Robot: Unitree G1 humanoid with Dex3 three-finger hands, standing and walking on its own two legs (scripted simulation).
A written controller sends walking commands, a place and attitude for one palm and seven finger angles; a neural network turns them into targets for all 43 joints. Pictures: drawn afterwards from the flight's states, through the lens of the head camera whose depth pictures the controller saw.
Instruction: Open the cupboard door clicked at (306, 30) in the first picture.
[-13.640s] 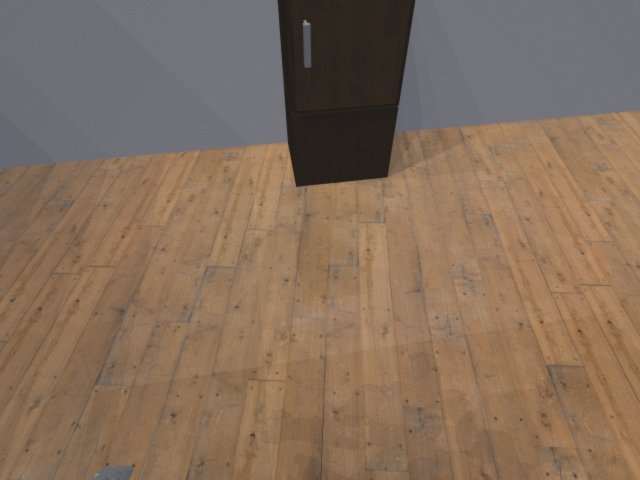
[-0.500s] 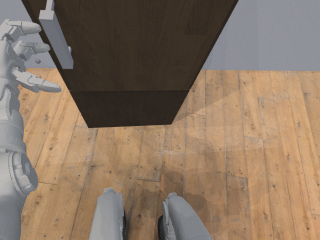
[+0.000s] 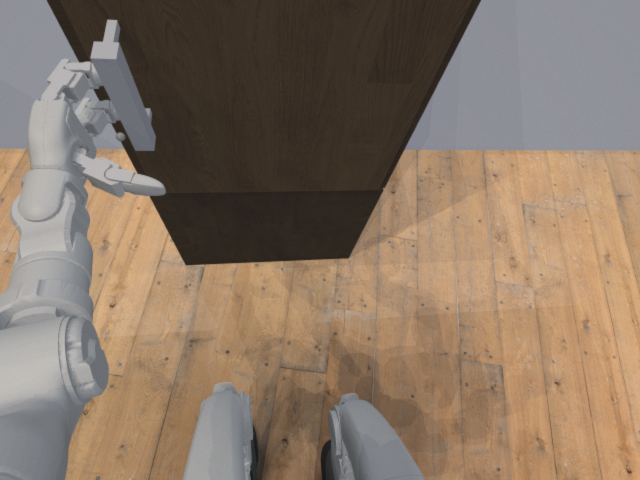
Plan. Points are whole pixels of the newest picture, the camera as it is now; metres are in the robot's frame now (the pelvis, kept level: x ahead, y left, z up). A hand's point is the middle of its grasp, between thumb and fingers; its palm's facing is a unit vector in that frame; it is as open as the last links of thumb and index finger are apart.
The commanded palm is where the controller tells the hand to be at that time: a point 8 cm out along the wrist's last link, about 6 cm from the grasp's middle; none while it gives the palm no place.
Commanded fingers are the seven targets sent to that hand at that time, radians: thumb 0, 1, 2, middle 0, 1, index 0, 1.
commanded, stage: slide the fingers in behind the handle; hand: left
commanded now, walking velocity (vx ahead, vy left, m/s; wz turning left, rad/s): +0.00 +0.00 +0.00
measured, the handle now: (130, 90) +0.57 +0.21 +0.06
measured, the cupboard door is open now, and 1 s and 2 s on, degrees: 0 0 4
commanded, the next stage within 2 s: close the thumb around the handle in 0.90 s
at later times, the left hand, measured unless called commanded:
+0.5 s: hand (149, 137) +0.51 +0.18 +0.05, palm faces +0.06 -1.00 -0.02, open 14.1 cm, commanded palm +0.49 +0.20 +0.05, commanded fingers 0.00 -0.50 0.30 -0.30 -1.20 -0.30 -1.20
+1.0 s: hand (150, 138) +0.51 +0.18 +0.05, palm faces +0.07 -1.00 -0.02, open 14.2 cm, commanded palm +0.49 +0.19 +0.05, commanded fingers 0.00 -0.44 0.32 -0.30 -1.21 -0.30 -1.21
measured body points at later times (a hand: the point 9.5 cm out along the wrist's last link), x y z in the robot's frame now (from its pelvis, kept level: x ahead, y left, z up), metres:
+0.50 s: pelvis +0.00 -0.01 +0.00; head +0.15 +0.03 +0.42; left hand +0.50 +0.23 +0.06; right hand +0.02 -0.27 -0.11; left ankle +0.07 +0.10 -0.60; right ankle +0.00 -0.12 -0.60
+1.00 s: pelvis +0.01 -0.01 +0.00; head +0.15 +0.03 +0.43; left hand +0.50 +0.23 +0.06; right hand +0.04 -0.27 -0.11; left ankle +0.07 +0.10 -0.60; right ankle +0.00 -0.12 -0.60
